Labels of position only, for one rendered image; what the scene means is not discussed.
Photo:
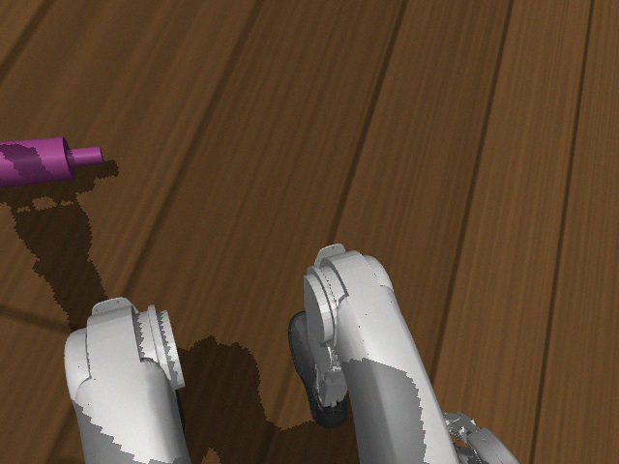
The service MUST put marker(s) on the right robot foot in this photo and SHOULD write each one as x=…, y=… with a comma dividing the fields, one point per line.
x=328, y=417

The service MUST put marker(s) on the bottle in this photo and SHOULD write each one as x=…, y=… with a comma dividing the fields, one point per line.
x=44, y=160

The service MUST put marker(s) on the right robot hand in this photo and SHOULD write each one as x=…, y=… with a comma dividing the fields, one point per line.
x=484, y=446

